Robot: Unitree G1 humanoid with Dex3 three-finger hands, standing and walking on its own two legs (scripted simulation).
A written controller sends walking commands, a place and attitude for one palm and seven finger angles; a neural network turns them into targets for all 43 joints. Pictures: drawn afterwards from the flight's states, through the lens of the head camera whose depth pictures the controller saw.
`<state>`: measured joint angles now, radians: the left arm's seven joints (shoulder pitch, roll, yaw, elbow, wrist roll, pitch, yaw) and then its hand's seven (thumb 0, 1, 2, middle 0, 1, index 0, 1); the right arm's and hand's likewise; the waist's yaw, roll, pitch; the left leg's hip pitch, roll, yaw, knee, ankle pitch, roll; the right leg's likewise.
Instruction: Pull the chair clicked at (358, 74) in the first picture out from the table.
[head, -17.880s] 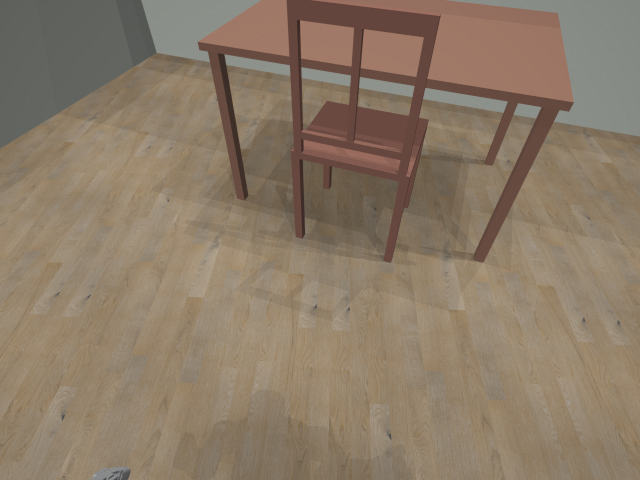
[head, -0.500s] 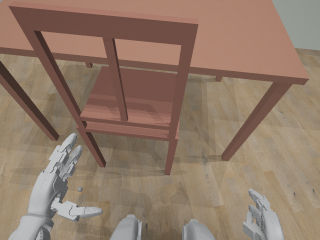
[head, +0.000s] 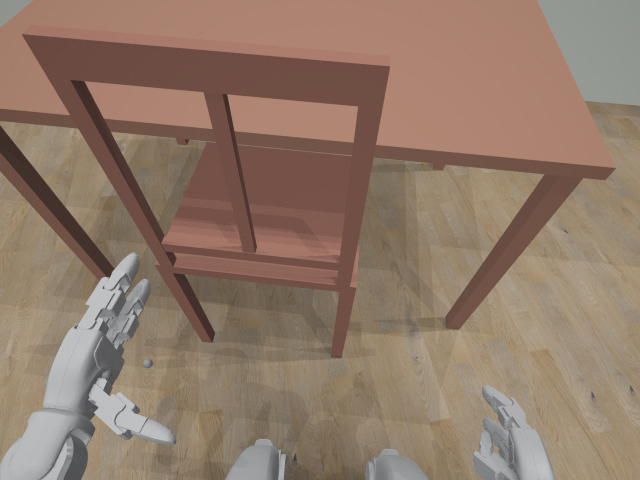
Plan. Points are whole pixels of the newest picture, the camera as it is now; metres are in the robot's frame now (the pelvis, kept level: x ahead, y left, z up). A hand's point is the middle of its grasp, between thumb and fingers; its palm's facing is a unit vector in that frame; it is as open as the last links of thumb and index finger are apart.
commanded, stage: raise the hand toward the chair's back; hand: left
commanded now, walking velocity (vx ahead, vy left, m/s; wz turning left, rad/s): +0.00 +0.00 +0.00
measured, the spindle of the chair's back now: (236, 187) +0.53 +0.16 +0.02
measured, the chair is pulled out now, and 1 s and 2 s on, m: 0.00 0.00 0.00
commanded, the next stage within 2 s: aim the fingers beside a spindle in 0.48 s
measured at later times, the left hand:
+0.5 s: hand (158, 361) +0.24 +0.19 +0.05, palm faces -0.07 -1.00 -0.07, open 16.9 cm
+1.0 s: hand (196, 327) +0.29 +0.16 +0.03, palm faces -0.10 -0.99 -0.06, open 16.9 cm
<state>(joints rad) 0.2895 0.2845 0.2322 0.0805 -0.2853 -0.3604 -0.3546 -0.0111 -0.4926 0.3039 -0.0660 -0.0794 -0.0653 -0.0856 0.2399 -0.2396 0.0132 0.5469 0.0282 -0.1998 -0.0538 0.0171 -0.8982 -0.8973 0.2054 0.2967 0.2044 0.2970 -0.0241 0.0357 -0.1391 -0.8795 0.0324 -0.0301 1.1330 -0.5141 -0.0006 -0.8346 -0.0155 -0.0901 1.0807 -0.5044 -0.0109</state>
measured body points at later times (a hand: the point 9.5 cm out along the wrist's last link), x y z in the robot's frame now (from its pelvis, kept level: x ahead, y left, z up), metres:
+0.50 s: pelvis +0.00 -0.01 +0.00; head +0.07 -0.01 +0.45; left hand +0.24 +0.24 +0.05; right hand +0.17 -0.25 -0.08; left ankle +0.02 +0.12 -0.66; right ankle +0.01 -0.12 -0.66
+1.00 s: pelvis +0.00 -0.01 +0.00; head +0.08 -0.01 +0.44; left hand +0.29 +0.22 +0.04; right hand +0.15 -0.26 -0.09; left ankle +0.02 +0.12 -0.66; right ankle +0.01 -0.12 -0.66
